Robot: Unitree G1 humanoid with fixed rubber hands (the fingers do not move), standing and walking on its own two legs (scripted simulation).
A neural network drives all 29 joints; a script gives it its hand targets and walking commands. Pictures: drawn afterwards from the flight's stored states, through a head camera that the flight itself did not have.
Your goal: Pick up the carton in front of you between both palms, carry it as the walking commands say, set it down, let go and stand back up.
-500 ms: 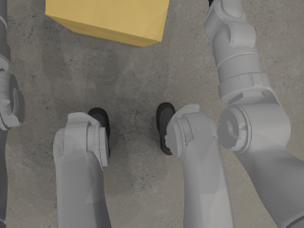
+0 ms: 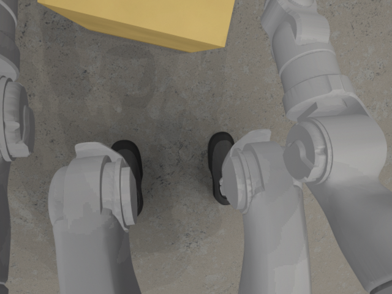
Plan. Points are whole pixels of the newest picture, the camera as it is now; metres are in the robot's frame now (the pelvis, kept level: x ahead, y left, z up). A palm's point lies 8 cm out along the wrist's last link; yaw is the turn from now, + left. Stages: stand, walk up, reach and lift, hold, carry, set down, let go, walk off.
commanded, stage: reach and lift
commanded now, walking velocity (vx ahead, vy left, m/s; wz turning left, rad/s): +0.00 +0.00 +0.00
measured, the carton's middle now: out of the picture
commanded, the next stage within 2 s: none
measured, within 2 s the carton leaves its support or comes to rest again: leaves its support in 0.56 s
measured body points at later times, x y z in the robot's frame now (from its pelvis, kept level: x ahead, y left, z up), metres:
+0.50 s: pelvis +0.00 +0.00 -0.01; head +0.38 +0.06 +0.23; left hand +0.59 +0.20 -0.18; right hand +0.57 -0.11 -0.17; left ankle +0.10 +0.11 -0.34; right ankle +0.12 -0.14 -0.34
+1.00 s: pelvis -0.01 -0.02 +0.08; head +0.27 +0.05 +0.42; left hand +0.52 +0.20 +0.01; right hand +0.52 -0.10 +0.01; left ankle +0.10 +0.11 -0.34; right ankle +0.12 -0.14 -0.34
